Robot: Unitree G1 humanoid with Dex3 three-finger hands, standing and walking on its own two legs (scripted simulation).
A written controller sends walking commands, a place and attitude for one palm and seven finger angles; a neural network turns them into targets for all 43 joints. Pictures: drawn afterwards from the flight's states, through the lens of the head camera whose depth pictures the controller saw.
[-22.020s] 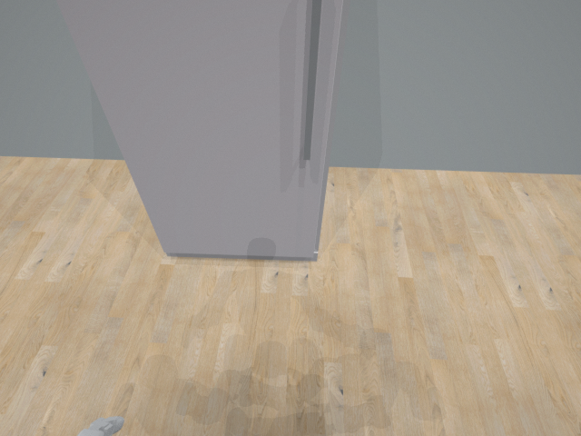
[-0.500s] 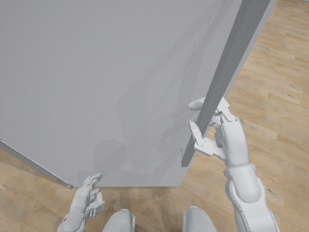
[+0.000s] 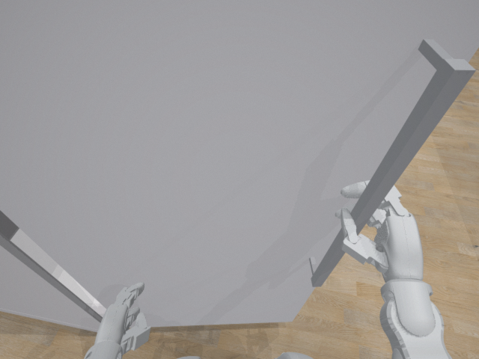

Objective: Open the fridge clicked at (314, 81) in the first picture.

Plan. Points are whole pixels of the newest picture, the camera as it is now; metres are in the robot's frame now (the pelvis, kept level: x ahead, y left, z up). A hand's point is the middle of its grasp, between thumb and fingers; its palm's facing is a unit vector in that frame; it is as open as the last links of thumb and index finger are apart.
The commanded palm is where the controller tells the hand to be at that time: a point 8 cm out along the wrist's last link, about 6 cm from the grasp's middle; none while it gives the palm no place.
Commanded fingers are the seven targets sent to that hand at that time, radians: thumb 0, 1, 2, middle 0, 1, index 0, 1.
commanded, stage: stop walking and hold the door back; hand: right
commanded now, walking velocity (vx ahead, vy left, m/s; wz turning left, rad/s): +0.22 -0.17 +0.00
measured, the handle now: (351, 210) +0.32 -0.14 +0.11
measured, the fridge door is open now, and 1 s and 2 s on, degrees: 77 74 73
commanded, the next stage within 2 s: loosen the grip on the handle in 1.32 s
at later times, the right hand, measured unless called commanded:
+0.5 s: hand (345, 223) +0.29 -0.12 +0.12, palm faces +0.07 +0.97 -0.24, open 5.2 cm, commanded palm +0.28 -0.20 +0.11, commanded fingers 0.00 -0.90 -0.90 0.45 1.40 0.45 1.40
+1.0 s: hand (344, 214) +0.30 -0.12 +0.12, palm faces +0.00 +0.98 -0.18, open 5.2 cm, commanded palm +0.28 -0.20 +0.11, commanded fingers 0.00 -0.90 -0.90 0.45 1.40 0.45 1.40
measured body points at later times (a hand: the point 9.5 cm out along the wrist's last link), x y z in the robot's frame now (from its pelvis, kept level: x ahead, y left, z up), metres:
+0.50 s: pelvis -0.12 +0.02 +0.00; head -0.11 +0.05 +0.45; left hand +0.00 +0.26 -0.13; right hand +0.28 -0.17 +0.14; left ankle -0.01 +0.13 -0.73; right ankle -0.14 -0.08 -0.71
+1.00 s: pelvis -0.13 +0.00 +0.00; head -0.10 +0.00 +0.45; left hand -0.05 +0.27 -0.11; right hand +0.30 -0.18 +0.14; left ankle -0.07 +0.12 -0.74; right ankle -0.12 -0.12 -0.74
